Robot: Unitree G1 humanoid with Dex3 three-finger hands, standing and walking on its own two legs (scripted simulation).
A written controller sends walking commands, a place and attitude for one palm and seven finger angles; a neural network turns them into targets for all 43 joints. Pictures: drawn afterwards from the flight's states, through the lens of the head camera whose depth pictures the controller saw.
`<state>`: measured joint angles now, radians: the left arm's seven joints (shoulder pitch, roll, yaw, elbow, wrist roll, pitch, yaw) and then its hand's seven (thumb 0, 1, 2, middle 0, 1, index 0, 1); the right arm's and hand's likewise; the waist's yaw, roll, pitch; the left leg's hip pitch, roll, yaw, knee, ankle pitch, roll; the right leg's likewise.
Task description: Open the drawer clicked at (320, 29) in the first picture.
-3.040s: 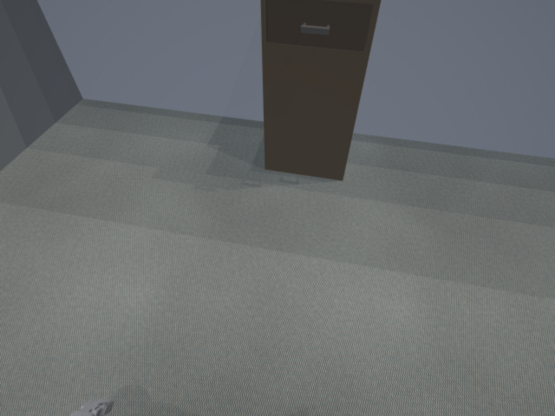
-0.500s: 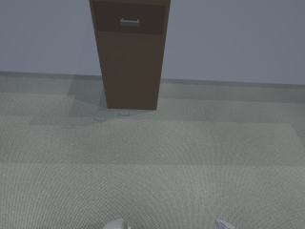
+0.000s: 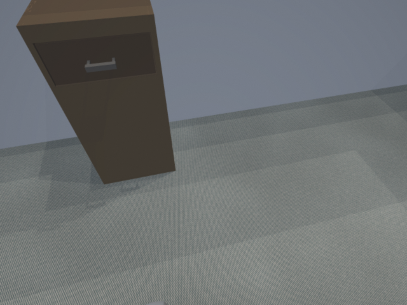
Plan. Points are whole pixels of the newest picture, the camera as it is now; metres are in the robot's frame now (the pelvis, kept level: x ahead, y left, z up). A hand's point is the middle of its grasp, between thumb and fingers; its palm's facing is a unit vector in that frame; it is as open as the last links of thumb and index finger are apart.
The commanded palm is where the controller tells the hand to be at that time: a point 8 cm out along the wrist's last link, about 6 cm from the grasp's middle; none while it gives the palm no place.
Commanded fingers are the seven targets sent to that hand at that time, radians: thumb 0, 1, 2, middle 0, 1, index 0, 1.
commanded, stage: turn to face it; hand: left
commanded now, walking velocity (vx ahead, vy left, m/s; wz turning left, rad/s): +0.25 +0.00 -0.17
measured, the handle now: (101, 64) +0.88 +0.41 +0.00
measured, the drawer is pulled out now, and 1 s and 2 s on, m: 0.00 0.00 0.00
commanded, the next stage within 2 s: take the last steps up to it in 0.74 s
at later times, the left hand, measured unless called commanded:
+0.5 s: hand (107, 287) +0.19 +0.24 -0.17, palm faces +0.12 -0.98 -0.17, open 7.3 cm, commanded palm none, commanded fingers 0.00 0.90 0.90 -0.20 -0.30 -0.20 -0.30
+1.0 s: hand out of the picture +0.11 +0.21 -0.17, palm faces +0.33 -0.92 -0.21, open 7.3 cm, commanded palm none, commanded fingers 0.00 0.90 0.90 -0.20 -0.30 -0.20 -0.30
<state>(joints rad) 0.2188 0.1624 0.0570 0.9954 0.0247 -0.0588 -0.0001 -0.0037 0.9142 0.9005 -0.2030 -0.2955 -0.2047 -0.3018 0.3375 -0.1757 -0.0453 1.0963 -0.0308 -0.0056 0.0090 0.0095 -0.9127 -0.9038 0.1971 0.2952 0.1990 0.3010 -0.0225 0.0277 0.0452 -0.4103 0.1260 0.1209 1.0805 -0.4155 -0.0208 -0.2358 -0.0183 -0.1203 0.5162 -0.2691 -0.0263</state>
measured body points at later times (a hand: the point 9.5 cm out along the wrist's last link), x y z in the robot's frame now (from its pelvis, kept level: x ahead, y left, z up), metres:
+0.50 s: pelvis +0.14 +0.06 +0.01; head +0.15 +0.08 +0.45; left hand +0.18 +0.29 -0.16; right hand +0.19 -0.17 -0.14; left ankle +0.18 +0.14 -0.73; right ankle +0.15 -0.09 -0.68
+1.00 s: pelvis +0.15 +0.03 +0.00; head +0.16 +0.04 +0.45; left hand +0.10 +0.26 -0.15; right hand +0.26 -0.20 -0.14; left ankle +0.09 +0.15 -0.72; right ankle +0.19 -0.08 -0.73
